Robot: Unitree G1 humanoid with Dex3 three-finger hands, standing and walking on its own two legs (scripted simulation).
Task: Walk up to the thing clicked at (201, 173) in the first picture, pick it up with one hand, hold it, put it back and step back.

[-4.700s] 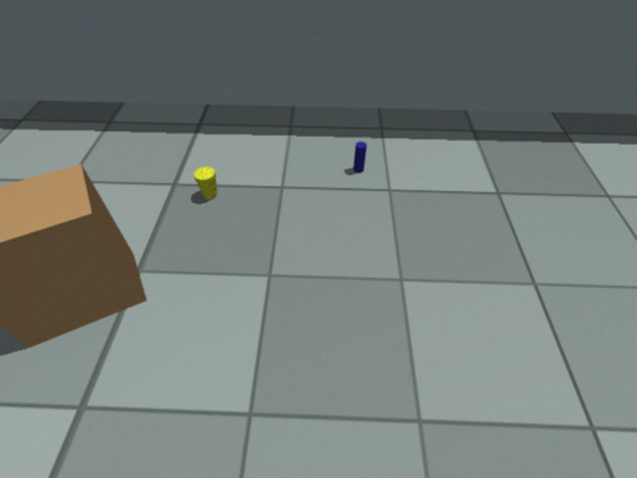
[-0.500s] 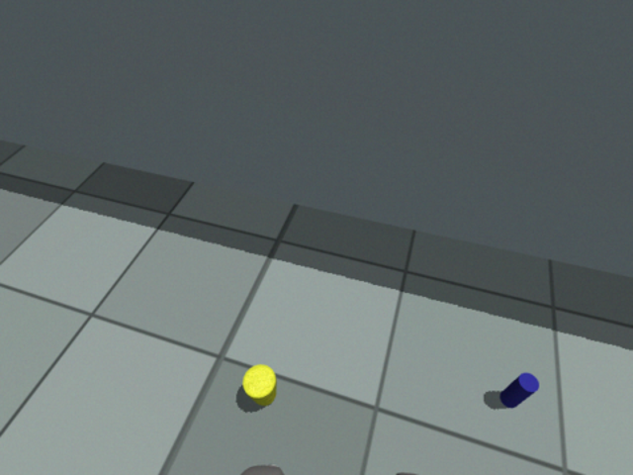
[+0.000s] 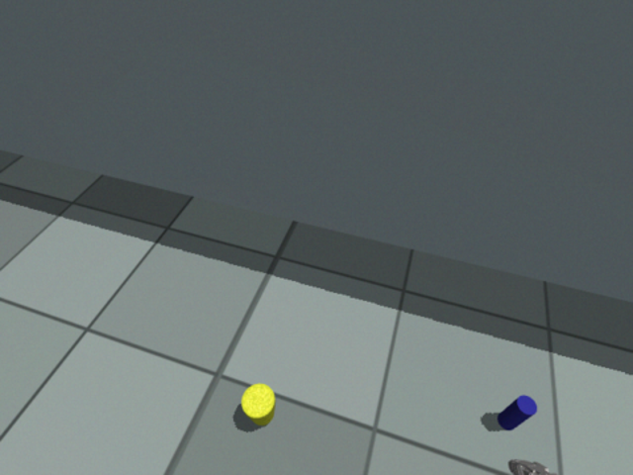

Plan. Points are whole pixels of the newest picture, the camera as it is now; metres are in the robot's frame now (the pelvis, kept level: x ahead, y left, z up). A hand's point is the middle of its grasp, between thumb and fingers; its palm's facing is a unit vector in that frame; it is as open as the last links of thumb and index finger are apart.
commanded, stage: walk up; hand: left
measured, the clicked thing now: (260, 407) +0.41 +0.19 -0.71
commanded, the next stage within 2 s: stand in 1.00 s
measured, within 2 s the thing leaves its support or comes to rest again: neither
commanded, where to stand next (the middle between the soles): +0.08 -0.02 m, yaw -2 degrees
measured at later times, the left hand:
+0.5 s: hand out of the picture +0.10 +0.24 -0.15, palm faces -0.03 -0.94 -0.33, open 7.4 cm
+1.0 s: hand out of the picture +0.10 +0.24 -0.15, palm faces -0.03 -0.94 -0.34, open 7.4 cm
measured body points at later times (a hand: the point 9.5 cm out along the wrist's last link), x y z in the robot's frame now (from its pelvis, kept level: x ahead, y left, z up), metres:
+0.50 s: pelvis +0.01 -0.01 +0.01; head +0.02 -0.01 +0.46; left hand +0.10 +0.29 -0.13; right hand +0.08 -0.32 -0.13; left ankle +0.02 +0.12 -0.74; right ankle +0.02 -0.15 -0.74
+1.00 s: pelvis +0.02 -0.01 +0.01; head +0.02 -0.01 +0.46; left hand +0.11 +0.29 -0.12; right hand +0.09 -0.31 -0.13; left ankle +0.02 +0.12 -0.74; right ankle +0.02 -0.15 -0.74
